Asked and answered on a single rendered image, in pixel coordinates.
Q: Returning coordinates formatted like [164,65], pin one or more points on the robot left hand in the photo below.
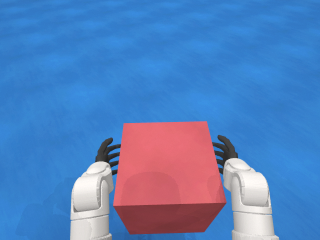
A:
[103,151]

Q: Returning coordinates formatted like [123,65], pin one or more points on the robot right forearm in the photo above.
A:
[250,200]

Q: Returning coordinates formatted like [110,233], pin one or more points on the robot right hand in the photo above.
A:
[228,151]

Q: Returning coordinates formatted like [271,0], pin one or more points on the carton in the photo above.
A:
[168,180]

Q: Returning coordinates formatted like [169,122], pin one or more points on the robot left forearm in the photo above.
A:
[90,207]

